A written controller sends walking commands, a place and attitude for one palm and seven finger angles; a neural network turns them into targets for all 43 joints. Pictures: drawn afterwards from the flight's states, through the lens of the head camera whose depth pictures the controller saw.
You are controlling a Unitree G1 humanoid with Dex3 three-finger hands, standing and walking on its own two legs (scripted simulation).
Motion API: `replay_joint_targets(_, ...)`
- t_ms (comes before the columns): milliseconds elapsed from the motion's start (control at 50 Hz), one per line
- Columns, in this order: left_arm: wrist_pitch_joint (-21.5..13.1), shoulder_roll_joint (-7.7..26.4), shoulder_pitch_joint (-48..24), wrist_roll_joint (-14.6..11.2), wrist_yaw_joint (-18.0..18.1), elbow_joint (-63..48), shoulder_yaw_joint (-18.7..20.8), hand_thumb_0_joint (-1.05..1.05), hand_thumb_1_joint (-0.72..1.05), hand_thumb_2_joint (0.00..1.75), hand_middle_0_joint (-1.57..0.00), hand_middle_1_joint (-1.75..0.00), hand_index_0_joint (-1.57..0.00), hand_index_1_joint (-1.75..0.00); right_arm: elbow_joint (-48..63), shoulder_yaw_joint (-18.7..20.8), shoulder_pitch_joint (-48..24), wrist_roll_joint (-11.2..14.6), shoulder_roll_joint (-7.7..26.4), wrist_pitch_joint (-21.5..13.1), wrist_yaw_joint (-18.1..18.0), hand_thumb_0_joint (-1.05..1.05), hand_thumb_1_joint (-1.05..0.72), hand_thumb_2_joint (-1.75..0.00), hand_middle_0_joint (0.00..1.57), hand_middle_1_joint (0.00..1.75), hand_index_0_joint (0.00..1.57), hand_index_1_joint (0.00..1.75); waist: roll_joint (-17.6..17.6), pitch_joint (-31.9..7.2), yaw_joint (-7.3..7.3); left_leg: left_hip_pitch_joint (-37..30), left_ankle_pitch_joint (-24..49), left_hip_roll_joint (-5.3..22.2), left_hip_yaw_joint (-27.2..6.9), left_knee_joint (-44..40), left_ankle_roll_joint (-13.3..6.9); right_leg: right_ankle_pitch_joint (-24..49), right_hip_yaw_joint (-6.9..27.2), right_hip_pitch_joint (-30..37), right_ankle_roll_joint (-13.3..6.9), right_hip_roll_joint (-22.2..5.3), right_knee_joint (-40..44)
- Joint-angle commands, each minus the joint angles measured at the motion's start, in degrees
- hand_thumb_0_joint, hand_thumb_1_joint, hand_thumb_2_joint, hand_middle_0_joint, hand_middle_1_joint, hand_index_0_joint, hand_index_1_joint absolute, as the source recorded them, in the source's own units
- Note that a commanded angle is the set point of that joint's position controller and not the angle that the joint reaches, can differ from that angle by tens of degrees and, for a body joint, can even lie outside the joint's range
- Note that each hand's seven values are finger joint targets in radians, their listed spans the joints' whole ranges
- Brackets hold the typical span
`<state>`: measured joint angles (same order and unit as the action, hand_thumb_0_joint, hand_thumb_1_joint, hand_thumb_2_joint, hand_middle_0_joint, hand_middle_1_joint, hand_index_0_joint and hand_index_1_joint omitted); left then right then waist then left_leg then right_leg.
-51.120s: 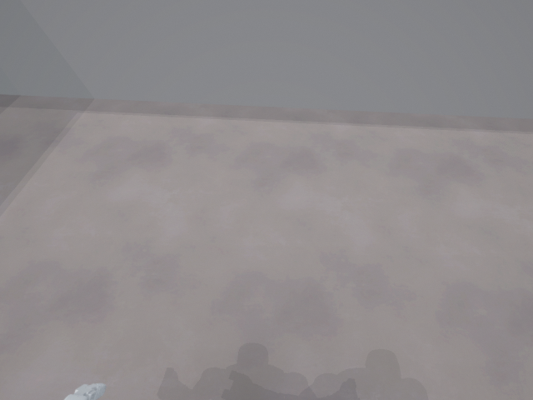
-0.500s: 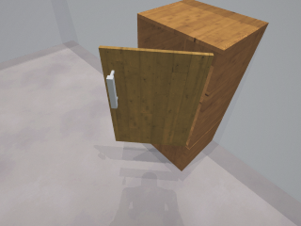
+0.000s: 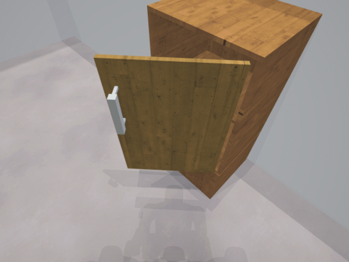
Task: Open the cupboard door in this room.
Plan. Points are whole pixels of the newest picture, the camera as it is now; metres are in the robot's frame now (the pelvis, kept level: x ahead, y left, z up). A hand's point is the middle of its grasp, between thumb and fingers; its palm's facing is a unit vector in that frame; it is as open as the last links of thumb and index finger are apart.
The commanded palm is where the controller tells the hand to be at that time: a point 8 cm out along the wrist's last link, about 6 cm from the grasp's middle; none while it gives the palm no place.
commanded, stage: come to a stop and stand still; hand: left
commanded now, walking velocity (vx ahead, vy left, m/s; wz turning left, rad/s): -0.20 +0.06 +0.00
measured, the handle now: (118, 110) +0.54 +0.20 -0.01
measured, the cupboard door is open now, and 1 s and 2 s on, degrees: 42 42 42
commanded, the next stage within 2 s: look again from close up in 0.76 s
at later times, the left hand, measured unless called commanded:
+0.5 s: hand out of the picture +0.02 +0.19 -0.17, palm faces +0.06 -0.97 -0.24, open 7.3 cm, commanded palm none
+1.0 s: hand out of the picture -0.05 +0.16 -0.16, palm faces +0.06 -0.98 -0.21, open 7.3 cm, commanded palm none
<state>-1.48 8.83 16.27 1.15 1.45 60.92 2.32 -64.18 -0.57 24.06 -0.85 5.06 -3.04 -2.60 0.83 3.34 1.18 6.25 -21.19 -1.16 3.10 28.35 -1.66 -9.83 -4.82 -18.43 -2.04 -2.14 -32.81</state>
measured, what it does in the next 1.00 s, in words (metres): stands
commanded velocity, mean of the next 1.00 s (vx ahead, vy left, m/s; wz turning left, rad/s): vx -0.03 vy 0.02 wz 0.00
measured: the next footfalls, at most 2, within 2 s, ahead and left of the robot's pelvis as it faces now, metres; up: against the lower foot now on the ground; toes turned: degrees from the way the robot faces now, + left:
none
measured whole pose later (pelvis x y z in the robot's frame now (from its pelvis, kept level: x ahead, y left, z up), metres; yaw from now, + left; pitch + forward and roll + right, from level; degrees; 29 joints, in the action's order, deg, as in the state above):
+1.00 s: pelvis -0.05 -0.01 +0.01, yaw +2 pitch -2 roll +1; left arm -0.6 8.0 17.3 0.6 1.9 62.8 -0.4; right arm -63.5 -0.2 21.8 -0.8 9.1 -0.1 -1.0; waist -0.5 1.3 0.4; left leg 8.0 -15.0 -0.6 5.2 25.1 -1.2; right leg -8.3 -4.8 -16.2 -1.6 -2.1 -26.5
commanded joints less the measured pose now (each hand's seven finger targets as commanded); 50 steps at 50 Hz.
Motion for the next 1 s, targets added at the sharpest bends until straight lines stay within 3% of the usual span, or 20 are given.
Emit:
replay_joint_targets(0,-0.73,6.46,8.27,-1.07,0.40,0.49,0.26,0.00,0.90,0.90,-0.20,-0.30,-0.20,-0.30,0.94,1.79,3.10,0.91,4.51,0.54,-0.49,0.00,-0.90,-0.90,0.20,0.30,0.20,0.30,0.71,-2.83,-2.21,13.09,7.98,3.02,-3.19,-0.61,1.37,44.82,12.05,18.66,-5.65,-14.54,2.61)
replay_joint_targets(60,-0.17,6.80,4.64,-0.68,1.44,-0.79,0.31,0.00,0.90,0.90,-0.20,-0.30,-0.20,-0.30,0.41,2.52,3.30,1.03,3.42,2.26,-0.54,0.00,-0.90,-0.90,0.20,0.30,0.20,0.30,12.23,-4.76,-1.46,10.52,2.93,3.36,-0.97,4.20,2.37,54.16,10.45,16.88,-6.75,-15.03,2.90)
replay_joint_targets(120,0.80,7.84,1.67,-0.25,1.81,-2.45,1.11,0.00,0.90,0.90,-0.20,-0.30,-0.20,-0.30,0.88,3.03,1.30,0.95,3.69,2.98,-0.23,0.00,-0.90,-0.90,0.20,0.30,0.20,0.30,8.61,-5.33,-1.59,10.01,-0.65,3.23,-0.17,2.94,2.65,50.19,11.03,15.36,-8.08,-16.10,2.44)
replay_joint_targets(160,1.45,7.80,-0.98,-0.37,1.81,-3.78,1.56,0.00,0.90,0.90,-0.20,-0.30,-0.20,-0.30,0.93,3.34,1.44,0.74,3.87,3.06,-0.06,0.00,-0.90,-0.90,0.20,0.30,0.20,0.30,4.11,-6.14,-0.73,4.85,10.95,4.15,0.26,-3.85,2.37,38.09,9.99,11.70,-6.55,-13.43,1.37)
replay_joint_targets(220,2.34,4.67,-4.82,-0.31,1.27,-6.28,1.06,0.00,0.90,0.90,-0.20,-0.30,-0.20,-0.30,2.82,3.72,-2.26,-0.26,7.26,2.75,-0.21,0.00,-0.90,-0.90,0.20,0.30,0.20,0.30,-10.56,-2.66,-1.02,1.80,42.99,12.42,-5.64,-6.26,-1.87,7.73,2.36,3.75,0.19,-3.63,-3.55)
replay_joint_targets(240,2.60,4.05,-5.04,-0.15,1.22,-6.33,0.89,0.00,0.90,0.90,-0.20,-0.30,-0.20,-0.30,3.77,3.59,-4.60,-0.38,7.35,2.57,-0.12,0.00,-0.90,-0.90,0.20,0.30,0.20,0.30,-9.78,-1.27,-1.61,3.49,43.64,13.76,-6.37,-7.11,-3.77,-4.38,2.02,3.32,0.73,-2.04,-5.19)
replay_joint_targets(260,2.85,3.61,-4.80,0.03,1.14,-6.19,0.71,0.00,0.90,0.90,-0.20,-0.30,-0.20,-0.30,4.43,3.52,-6.10,-0.44,7.45,2.37,-0.13,0.00,-0.90,-0.90,0.20,0.30,0.20,0.30,-8.15,-0.15,-2.01,4.63,42.68,14.21,-6.86,-7.54,-5.03,-8.28,2.68,3.32,0.89,-1.60,-5.38)
replay_joint_targets(300,2.85,2.95,-2.96,0.17,0.91,-5.85,0.54,0.00,0.90,0.90,-0.20,-0.30,-0.20,-0.30,5.35,3.38,-8.41,-0.49,8.22,2.18,-0.14,0.00,-0.90,-0.90,0.20,0.30,0.20,0.30,-6.90,0.50,-2.97,5.45,37.97,13.06,-6.89,-6.38,-5.08,-5.20,3.67,4.33,0.92,-1.98,-1.74)
replay_joint_targets(320,2.47,3.04,-1.63,0.21,0.83,-5.21,0.38,0.00,0.90,0.90,-0.20,-0.30,-0.20,-0.30,5.58,3.35,-8.80,-0.41,8.29,2.13,-0.15,0.00,-0.90,-0.90,0.20,0.30,0.20,0.30,-5.52,0.00,-3.14,5.00,34.69,11.21,-5.93,-4.90,-3.74,1.95,4.74,5.52,0.75,-2.65,1.88)
replay_joint_targets(340,1.45,7.01,4.88,-0.28,2.83,-2.24,0.17,0.00,0.90,0.90,-0.20,-0.30,-0.20,-0.30,9.85,3.93,-13.00,1.41,13.08,1.88,0.66,0.00,-0.90,-0.90,0.20,0.30,0.20,0.30,-9.37,-4.20,-4.08,3.19,42.61,11.75,-2.38,5.15,-0.32,13.21,5.49,5.46,-0.01,-5.65,2.83)
replay_joint_targets(360,0.21,9.91,4.91,0.22,2.53,-2.90,0.80,0.00,0.90,0.90,-0.20,-0.30,-0.20,-0.30,11.80,3.20,-13.14,0.93,11.85,1.95,1.04,0.00,-0.90,-0.90,0.20,0.30,0.20,0.30,-3.93,-5.92,-3.69,7.28,34.53,6.92,-0.45,10.35,1.66,29.14,7.83,10.88,-1.91,-7.54,3.04)
replay_joint_targets(380,0.00,9.86,1.62,-0.02,2.25,-4.76,0.77,0.00,0.90,0.90,-0.20,-0.30,-0.20,-0.30,11.33,3.42,-5.43,0.77,9.15,2.13,1.10,0.00,-0.90,-0.90,0.20,0.30,0.20,0.30,2.40,-13.01,0.69,6.06,16.44,4.73,-1.42,6.40,2.64,31.15,11.49,12.25,-4.86,-11.78,0.78)
replay_joint_targets(400,0.32,8.92,-1.45,-0.31,1.97,-5.61,0.04,0.00,0.90,0.90,-0.20,-0.30,-0.20,-0.30,10.96,3.24,-5.02,0.71,8.35,2.80,1.05,0.00,-0.90,-0.90,0.20,0.30,0.20,0.30,6.30,-12.43,1.17,4.42,6.42,4.42,-1.38,1.66,2.10,22.30,10.83,9.53,-4.27,-11.96,2.74)
replay_joint_targets(440,0.81,7.75,-3.97,-0.26,1.31,-6.92,-0.71,0.00,0.90,0.90,-0.20,-0.30,-0.20,-0.30,10.85,3.16,-5.44,0.03,9.22,2.92,1.27,0.00,-0.90,-0.90,0.20,0.30,0.20,0.30,2.12,-3.23,1.13,4.84,7.31,5.83,-3.66,-3.08,0.57,2.32,9.44,1.41,-1.78,-6.95,5.57)
replay_joint_targets(480,1.37,7.09,-3.56,-0.16,0.93,-6.53,-1.05,0.00,0.90,0.90,-0.20,-0.30,-0.20,-0.30,11.50,2.89,-7.62,-0.23,10.35,2.55,1.34,0.00,-0.90,-0.90,0.20,0.30,0.20,0.30,-4.31,2.08,-0.29,9.34,8.89,8.22,-6.20,-7.36,-0.66,-2.93,6.68,1.34,-0.34,-3.38,5.52)
replay_joint_targets(500,1.51,6.95,-2.33,-0.13,0.80,-6.27,-1.21,0.00,0.90,0.90,-0.20,-0.30,-0.20,-0.30,12.06,2.73,-8.76,-0.18,10.98,2.52,1.47,0.00,-0.90,-0.90,0.20,0.30,0.20,0.30,-2.86,3.17,-0.99,11.85,4.51,8.55,-6.77,-9.11,-0.93,-4.89,6.29,2.64,-0.07,-2.80,6.29)
replay_joint_targets(540,1.28,6.93,-0.87,-0.09,0.58,-5.72,-1.32,0.00,0.90,0.90,-0.20,-0.30,-0.20,-0.30,12.25,2.75,-8.72,-0.15,11.74,2.43,1.63,0.00,-0.90,-0.90,0.20,0.30,0.20,0.30,0.45,3.48,-1.12,13.04,-1.24,7.43,-6.41,-10.26,-0.95,-6.96,7.49,3.84,-0.09,-2.95,8.39)
replay_joint_targets(560,1.08,7.10,-0.44,-0.11,0.50,-5.51,-1.32,0.00,0.90,0.90,-0.20,-0.30,-0.20,-0.30,11.79,2.68,-8.15,-0.22,11.31,2.35,1.64,0.00,-0.90,-0.90,0.20,0.30,0.20,0.30,-0.96,2.44,-0.98,11.51,-0.28,6.90,-6.01,-10.36,-1.00,-6.85,7.92,3.92,-0.34,-3.20,9.21)
replay_joint_targets(640,0.54,7.39,0.36,-0.28,0.39,-4.85,-1.24,0.00,0.90,0.90,-0.20,-0.30,-0.20,-0.30,9.90,2.35,-5.53,-0.26,11.16,2.19,1.72,0.00,-0.90,-0.90,0.20,0.30,0.20,0.30,1.80,0.89,-0.33,9.03,0.10,5.84,-4.87,-9.73,-0.84,-10.41,9.36,3.43,-0.29,-4.14,12.11)
replay_joint_targets(980,-0.27,5.38,2.90,-0.65,0.71,-0.02,-1.52,0.00,0.90,0.90,-0.20,-0.30,-0.20,-0.30,2.09,0.96,0.46,-0.11,8.13,1.47,1.32,0.00,-0.90,-0.90,0.20,0.30,0.20,0.30,-0.01,1.51,-0.95,11.02,1.62,6.13,-4.36,-10.86,-0.15,-8.57,8.73,6.76,-0.82,-5.25,12.99)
